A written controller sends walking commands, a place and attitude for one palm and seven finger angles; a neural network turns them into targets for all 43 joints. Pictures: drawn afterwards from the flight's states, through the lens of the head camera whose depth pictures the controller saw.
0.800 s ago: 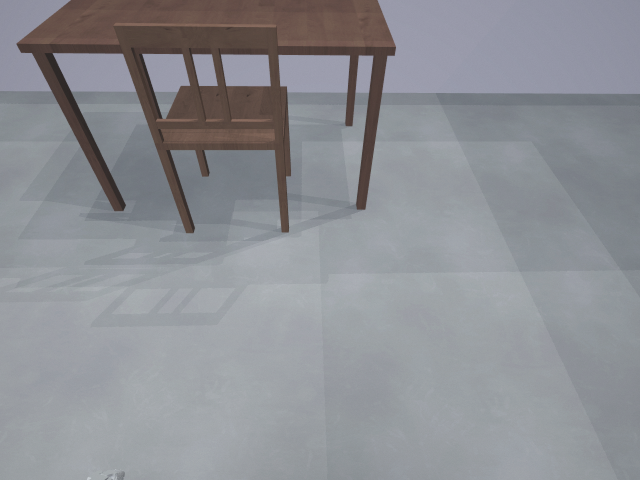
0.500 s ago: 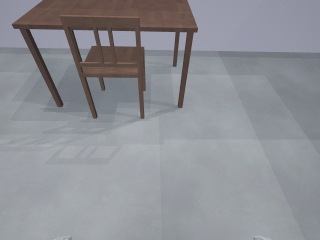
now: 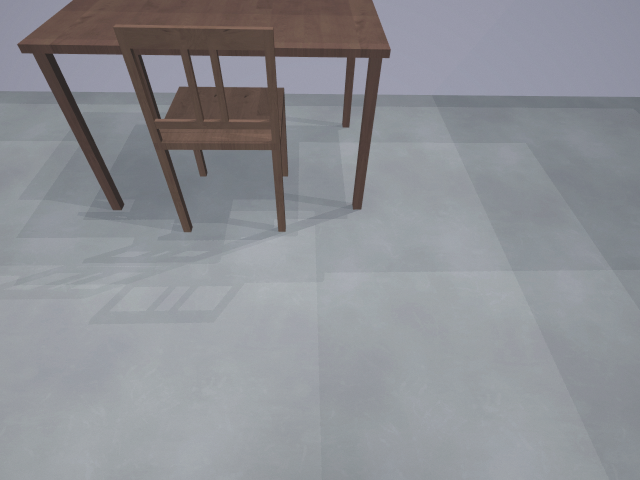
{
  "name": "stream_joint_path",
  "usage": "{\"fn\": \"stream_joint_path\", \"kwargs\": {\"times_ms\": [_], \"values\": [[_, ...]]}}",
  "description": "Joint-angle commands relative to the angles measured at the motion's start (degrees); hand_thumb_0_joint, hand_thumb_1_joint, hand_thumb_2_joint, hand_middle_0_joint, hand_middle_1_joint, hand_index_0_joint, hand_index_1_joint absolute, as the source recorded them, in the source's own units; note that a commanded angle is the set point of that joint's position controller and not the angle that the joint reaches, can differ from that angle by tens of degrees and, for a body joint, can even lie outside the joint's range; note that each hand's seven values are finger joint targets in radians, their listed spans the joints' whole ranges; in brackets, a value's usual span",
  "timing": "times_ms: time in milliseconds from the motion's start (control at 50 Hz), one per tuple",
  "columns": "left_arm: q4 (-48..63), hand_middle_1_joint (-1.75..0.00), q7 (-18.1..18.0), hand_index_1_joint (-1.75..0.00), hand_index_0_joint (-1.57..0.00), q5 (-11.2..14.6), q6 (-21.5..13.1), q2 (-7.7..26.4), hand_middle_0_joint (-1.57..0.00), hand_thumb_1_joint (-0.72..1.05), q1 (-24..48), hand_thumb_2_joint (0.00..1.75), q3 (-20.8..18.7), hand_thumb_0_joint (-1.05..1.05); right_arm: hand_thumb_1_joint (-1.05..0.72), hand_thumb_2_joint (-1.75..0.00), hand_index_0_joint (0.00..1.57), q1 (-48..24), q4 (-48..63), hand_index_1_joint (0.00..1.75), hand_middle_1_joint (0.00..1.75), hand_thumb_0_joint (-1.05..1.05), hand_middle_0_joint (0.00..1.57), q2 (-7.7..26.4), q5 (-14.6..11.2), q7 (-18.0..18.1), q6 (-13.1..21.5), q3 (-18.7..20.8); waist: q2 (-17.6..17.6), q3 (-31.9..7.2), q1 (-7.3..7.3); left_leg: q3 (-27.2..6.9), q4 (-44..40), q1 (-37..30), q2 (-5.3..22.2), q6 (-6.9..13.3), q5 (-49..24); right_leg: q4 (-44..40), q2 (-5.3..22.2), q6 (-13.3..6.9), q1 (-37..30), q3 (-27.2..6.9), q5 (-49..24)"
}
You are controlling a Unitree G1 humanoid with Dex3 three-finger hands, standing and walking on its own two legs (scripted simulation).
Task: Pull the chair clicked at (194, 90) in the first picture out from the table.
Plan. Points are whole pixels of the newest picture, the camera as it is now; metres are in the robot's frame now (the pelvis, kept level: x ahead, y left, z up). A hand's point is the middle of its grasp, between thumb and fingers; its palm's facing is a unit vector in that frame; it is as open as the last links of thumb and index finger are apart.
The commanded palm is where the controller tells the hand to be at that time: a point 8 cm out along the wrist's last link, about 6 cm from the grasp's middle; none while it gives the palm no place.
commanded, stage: stand and wait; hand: left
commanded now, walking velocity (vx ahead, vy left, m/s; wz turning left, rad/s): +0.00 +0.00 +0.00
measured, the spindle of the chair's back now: (192, 86) +1.22 +0.47 -0.11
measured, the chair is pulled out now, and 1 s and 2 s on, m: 0.00 0.00 0.00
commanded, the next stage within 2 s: look at it before walking up in 0.08 s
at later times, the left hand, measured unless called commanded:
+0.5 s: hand out of the picture +0.07 +0.24 -0.16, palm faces -0.03 -0.94 -0.33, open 7.4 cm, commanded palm none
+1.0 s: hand out of the picture +0.04 +0.23 -0.18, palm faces +0.11 -0.97 -0.23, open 7.4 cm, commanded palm none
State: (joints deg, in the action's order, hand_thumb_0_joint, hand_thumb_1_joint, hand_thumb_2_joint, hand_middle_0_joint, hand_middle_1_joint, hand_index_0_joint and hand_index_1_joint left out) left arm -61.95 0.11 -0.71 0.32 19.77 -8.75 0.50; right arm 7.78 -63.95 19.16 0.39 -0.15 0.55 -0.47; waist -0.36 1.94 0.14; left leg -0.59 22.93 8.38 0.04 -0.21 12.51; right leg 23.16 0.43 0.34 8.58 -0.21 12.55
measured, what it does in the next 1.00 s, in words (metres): stands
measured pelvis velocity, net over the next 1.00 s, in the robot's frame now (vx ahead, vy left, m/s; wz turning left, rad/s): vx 0.03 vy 0.02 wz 0.13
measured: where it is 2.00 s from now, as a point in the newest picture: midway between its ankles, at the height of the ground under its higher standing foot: (275, 432)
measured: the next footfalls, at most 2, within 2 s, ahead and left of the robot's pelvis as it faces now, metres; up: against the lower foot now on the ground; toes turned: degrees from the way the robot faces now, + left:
right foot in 1.56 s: +0.41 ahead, +0.00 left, +0.00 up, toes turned +14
left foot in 2.00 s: +0.45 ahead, +0.33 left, +0.00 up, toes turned +45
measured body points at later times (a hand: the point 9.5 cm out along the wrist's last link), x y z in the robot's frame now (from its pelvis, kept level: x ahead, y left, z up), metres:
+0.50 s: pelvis +0.00 +0.00 +0.00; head +0.00 +0.00 +0.45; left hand +0.07 +0.29 -0.13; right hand +0.08 -0.29 -0.13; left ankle +0.00 +0.12 -0.74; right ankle +0.00 -0.12 -0.74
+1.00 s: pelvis +0.03 +0.02 -0.01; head +0.02 +0.03 +0.44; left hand +0.03 +0.28 -0.16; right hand +0.08 -0.25 -0.15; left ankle +0.01 +0.12 -0.72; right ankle +0.00 -0.12 -0.74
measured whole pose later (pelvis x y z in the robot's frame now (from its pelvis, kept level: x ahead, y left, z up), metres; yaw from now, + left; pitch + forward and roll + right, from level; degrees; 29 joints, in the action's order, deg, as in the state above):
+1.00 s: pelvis +0.03 +0.02 -0.01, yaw +7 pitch -1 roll -1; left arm -59.0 0.1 -1.8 -0.3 15.0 -15.1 -0.9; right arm 15.2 -61.7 14.5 0.8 -1.6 -1.7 0.4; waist -1.1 0.0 0.4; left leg 2.4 44.9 19.4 2.1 0.4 25.5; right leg 24.8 2.7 1.0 6.4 6.5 17.3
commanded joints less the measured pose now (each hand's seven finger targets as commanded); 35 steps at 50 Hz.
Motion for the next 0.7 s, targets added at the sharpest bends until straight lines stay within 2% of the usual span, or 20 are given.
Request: {"fn": "stream_joint_path", "kwargs": {"times_ms": [0,80,160,180,320,480,640,680], "values": [[3.70,-0.30,-0.77,-0.30,-0.20,0.15,-1.47,11.18,-0.20,0.90,2.66,0.90,-2.26,0.00,-0.90,-0.90,0.20,-3.17,4.05,0.30,0.30,0.00,0.20,11.64,0.10,0.81,1.26,2.33,-0.18,-2.64,-0.32,-5.52,-4.47,0.87,6.24,2.10,-5.07,-4.60,6.29,-2.05,0.61,-5.90,-2.68],[3.67,-0.30,-0.78,-0.30,-0.20,0.11,-1.64,11.29,-0.20,0.90,2.74,0.90,-2.27,0.00,-0.90,-0.90,0.20,-3.05,3.94,0.30,0.30,0.00,0.20,11.73,0.00,0.81,1.34,2.39,-0.45,-3.81,-0.24,-5.42,-4.11,-0.04,6.36,2.04,-6.97,-4.27,6.38,-2.11,0.20,-5.90,-4.90],[3.48,-0.30,-0.77,-0.30,-0.20,0.12,-1.59,11.14,-0.20,0.90,2.69,0.90,-2.16,0.00,-0.90,-0.90,0.20,-3.47,3.82,0.30,0.30,0.00,0.20,11.57,0.07,0.79,1.35,2.34,0.22,-2.49,-0.40,-5.31,-4.54,0.26,6.43,2.02,-6.56,-4.61,6.37,-1.96,0.77,-5.81,-4.63],[3.54,-0.30,-0.79,-0.30,-0.20,0.05,-1.64,11.19,-0.20,0.90,2.74,0.90,-2.23,0.00,-0.90,-0.90,0.20,-3.20,3.96,0.30,0.30,0.00,0.20,11.58,0.01,0.78,1.27,2.41,-0.48,-3.05,-0.26,-5.45,-4.35,0.11,6.36,1.98,-6.58,-4.55,6.22,-2.04,0.71,-6.06,-4.59],[3.62,-0.30,-0.74,-0.30,-0.20,0.04,-1.58,11.10,-0.20,0.90,2.79,0.90,-2.25,0.00,-0.90,-0.90,0.20,-3.46,3.93,0.30,0.30,0.00,0.20,11.61,0.06,0.80,1.37,2.37,0.73,-2.60,-0.30,-5.38,-4.75,0.18,6.45,1.99,-6.74,-4.63,6.21,-1.93,0.78,-5.88,-4.80],[3.45,-0.30,-0.81,-0.30,-0.20,0.05,-1.77,11.14,-0.20,0.90,2.57,0.90,-2.31,0.00,-0.90,-0.90,0.20,-3.55,4.07,0.30,0.30,0.00,0.20,11.76,-0.07,0.89,1.42,2.35,0.18,-4.19,-0.30,-5.25,-4.17,-1.42,6.61,1.92,-10.39,-4.27,6.42,-2.02,-0.50,-5.68,-9.11],[3.40,-0.30,-0.79,-0.30,-0.20,0.05,-1.70,11.21,-0.20,0.90,2.43,0.90,-2.28,0.00,-0.90,-0.90,0.20,-3.79,3.88,0.30,0.30,0.00,0.20,11.69,-0.01,0.87,1.32,2.25,0.57,-3.13,-0.38,-5.34,-4.84,-1.13,6.53,1.82,-9.17,-5.06,6.50,-1.88,-0.45,-5.59,-7.68],[3.40,-0.30,-0.77,-0.30,-0.20,0.04,-1.74,11.35,-0.20,0.90,2.45,0.90,-2.28,0.00,-0.90,-0.90,0.20,-3.64,4.10,0.30,0.30,0.00,0.20,11.78,-0.06,0.86,1.22,2.23,-0.42,-3.10,-0.36,-5.44,-4.70,-1.20,6.50,1.81,-9.09,-5.18,6.43,-1.97,-0.24,-5.78,-7.64]]}}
